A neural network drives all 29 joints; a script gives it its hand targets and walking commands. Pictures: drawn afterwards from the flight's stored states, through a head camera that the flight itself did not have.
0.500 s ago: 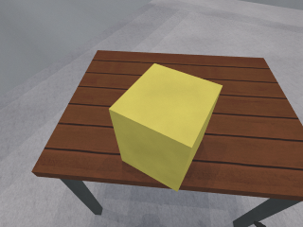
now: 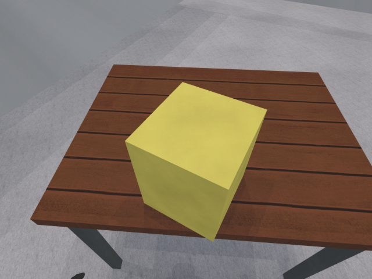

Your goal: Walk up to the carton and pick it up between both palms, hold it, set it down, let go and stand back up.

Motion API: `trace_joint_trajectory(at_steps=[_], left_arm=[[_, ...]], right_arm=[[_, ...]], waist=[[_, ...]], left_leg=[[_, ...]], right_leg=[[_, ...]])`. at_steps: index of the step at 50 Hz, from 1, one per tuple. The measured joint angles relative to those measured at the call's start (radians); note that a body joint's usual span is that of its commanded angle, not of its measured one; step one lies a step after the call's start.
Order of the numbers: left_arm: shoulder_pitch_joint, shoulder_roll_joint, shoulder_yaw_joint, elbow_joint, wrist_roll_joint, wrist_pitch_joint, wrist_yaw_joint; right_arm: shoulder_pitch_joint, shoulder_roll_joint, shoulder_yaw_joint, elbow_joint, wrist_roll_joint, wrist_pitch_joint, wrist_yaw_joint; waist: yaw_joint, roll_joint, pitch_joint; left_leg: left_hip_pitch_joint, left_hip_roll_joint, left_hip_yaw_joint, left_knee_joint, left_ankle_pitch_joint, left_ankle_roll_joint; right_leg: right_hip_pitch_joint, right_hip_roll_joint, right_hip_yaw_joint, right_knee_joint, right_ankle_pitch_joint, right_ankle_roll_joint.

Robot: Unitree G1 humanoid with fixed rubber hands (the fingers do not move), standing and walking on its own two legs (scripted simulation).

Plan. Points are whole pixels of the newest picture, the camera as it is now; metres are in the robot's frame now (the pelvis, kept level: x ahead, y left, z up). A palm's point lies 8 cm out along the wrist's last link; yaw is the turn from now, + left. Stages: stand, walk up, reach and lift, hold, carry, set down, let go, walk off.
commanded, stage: walk up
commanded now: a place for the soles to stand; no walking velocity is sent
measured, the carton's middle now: (197, 162) +0.37 +0.00 +0.04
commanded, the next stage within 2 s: reach and lift in 0.22 s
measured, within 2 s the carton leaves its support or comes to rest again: neither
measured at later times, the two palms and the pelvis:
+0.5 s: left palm (100, 254) +0.21 +0.23 -0.11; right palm out of the picture +0.13 -0.27 -0.11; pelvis +0.00 -0.01 -0.02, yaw -4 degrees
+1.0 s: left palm (72, 266) +0.17 +0.27 -0.08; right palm out of the picture +0.11 -0.21 -0.07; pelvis +0.00 +0.02 +0.00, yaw -7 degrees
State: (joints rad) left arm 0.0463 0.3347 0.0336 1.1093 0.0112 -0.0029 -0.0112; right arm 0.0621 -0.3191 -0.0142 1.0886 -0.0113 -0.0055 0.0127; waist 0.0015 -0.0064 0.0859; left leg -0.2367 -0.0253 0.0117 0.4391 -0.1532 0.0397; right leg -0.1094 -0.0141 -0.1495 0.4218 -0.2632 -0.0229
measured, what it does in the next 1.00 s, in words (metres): stands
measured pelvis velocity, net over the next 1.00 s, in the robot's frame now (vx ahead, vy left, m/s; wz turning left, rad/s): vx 0.00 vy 0.02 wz -0.11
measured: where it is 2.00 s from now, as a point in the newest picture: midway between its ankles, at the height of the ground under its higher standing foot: outside the picture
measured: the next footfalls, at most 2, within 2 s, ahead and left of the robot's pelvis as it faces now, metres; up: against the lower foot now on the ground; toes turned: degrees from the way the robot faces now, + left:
none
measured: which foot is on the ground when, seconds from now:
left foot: down 0.00-1.00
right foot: down 0.00-1.00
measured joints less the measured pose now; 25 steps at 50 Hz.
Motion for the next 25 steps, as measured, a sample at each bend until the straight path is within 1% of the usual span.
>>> trace_joint_trajectory(at_steps=[13,14,16,18,19,20,22,25], left_arm=[[0.011,0.002,0.003,-0.006,0.000,0.004,-0.004],[0.024,0.007,0.007,-0.046,-0.014,0.049,-0.002],[0.033,0.024,0.001,-0.163,-0.044,0.186,0.013],[0.016,0.034,-0.002,-0.275,-0.046,0.304,0.022],[0.004,0.031,0.004,-0.329,-0.038,0.349,0.022],[-0.006,0.025,0.012,-0.383,-0.025,0.386,0.019],[-0.016,0.001,0.034,-0.488,0.013,0.434,0.009],[-0.010,-0.037,0.057,-0.608,0.065,0.463,-0.012]], right_arm=[[0.004,-0.002,0.001,-0.009,0.000,0.001,0.001],[-0.010,0.006,-0.010,0.011,-0.024,-0.016,0.002],[-0.062,0.033,-0.054,0.043,-0.067,-0.049,0.014],[-0.102,0.062,-0.083,0.029,-0.074,-0.068,0.030],[-0.114,0.076,-0.088,0.011,-0.067,-0.076,0.038],[-0.118,0.089,-0.087,-0.009,-0.055,-0.082,0.043],[-0.110,0.109,-0.070,-0.051,-0.024,-0.094,0.045],[-0.058,0.123,-0.025,-0.127,0.017,-0.098,0.032]], waist=[[0.002,0.000,-0.007],[-0.001,-0.005,-0.019],[-0.007,-0.019,-0.023],[-0.016,-0.033,0.001],[-0.018,-0.038,0.016],[-0.019,-0.044,0.029],[-0.018,-0.056,0.049],[-0.023,-0.078,0.056]], left_leg=[[0.015,-0.002,-0.002,-0.006,-0.006,-0.003],[-0.009,0.006,0.010,0.016,-0.022,-0.012],[-0.069,0.031,0.047,0.095,-0.057,-0.022],[-0.113,0.046,0.064,0.179,-0.094,-0.015],[-0.125,0.054,0.068,0.212,-0.111,-0.013],[-0.129,0.062,0.071,0.237,-0.125,-0.018],[-0.119,0.073,0.078,0.261,-0.140,-0.012],[-0.072,0.078,0.083,0.248,-0.150,-0.028]], right_leg=[[0.017,-0.001,0.000,-0.007,-0.007,0.000],[-0.009,-0.001,0.005,0.014,-0.015,-0.002],[-0.082,0.001,0.021,0.107,-0.052,-0.008],[-0.130,0.006,0.034,0.193,-0.094,-0.008],[-0.143,0.011,0.038,0.224,-0.107,-0.013],[-0.149,0.015,0.042,0.245,-0.116,-0.018],[-0.141,0.024,0.050,0.263,-0.127,-0.021],[-0.095,0.030,0.059,0.245,-0.127,-0.022]])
